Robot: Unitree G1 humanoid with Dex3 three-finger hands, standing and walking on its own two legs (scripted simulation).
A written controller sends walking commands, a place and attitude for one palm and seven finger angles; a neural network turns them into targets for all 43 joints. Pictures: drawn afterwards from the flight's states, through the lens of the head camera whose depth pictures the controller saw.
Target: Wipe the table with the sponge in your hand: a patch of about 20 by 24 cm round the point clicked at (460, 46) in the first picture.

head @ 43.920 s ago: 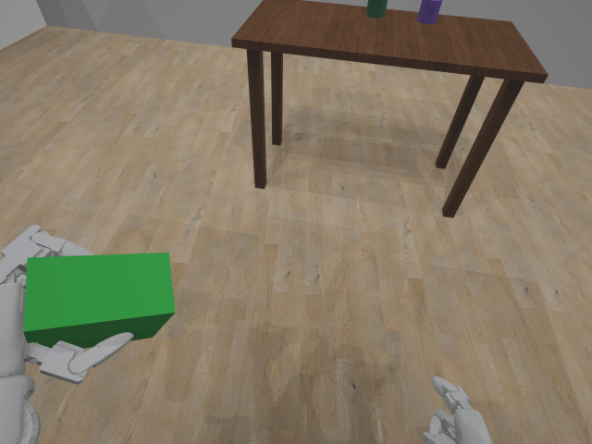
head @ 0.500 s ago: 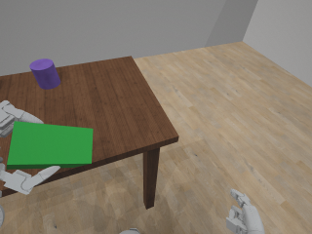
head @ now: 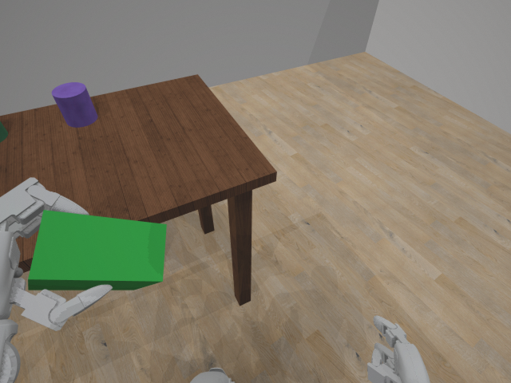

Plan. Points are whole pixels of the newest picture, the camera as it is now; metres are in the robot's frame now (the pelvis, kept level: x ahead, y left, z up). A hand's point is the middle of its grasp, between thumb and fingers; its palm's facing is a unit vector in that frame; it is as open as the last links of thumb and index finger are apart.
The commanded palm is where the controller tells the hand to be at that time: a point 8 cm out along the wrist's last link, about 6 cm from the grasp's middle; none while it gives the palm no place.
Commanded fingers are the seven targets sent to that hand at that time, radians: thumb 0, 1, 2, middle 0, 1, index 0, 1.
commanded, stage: stop stepping back and stand still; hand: left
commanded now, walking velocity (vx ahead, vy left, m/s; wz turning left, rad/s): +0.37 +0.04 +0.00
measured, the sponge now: (115, 258) +0.22 +0.19 +0.16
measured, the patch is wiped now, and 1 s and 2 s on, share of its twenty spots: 1.00 1.00 1.00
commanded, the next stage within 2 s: stand and wait in 0.98 s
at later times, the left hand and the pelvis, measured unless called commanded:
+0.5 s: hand out of the picture +0.08 +0.23 +0.20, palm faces +0.41 -0.85 -0.34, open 10.4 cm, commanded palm +0.04 +0.28 +0.21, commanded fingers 0.00 0.10 1.30 -1.20 -1.60 -1.20 -1.60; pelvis -0.11 +0.00 +0.01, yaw +1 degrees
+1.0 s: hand out of the picture +0.04 +0.25 +0.20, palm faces +0.46 -0.81 -0.36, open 10.4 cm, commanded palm -0.01 +0.29 +0.21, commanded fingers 0.00 0.10 1.30 -1.20 -1.60 -1.20 -1.60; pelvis -0.15 +0.01 +0.01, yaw +3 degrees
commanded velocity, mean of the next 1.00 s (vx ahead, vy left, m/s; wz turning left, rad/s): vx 0.19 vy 0.01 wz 0.00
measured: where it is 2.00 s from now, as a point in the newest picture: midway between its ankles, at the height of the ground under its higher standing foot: outside the picture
